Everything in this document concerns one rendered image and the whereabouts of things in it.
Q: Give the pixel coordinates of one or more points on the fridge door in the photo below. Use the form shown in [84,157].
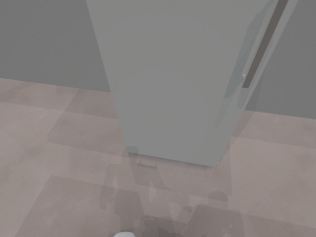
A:
[175,70]

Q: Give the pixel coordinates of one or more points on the handle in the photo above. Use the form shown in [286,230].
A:
[264,41]

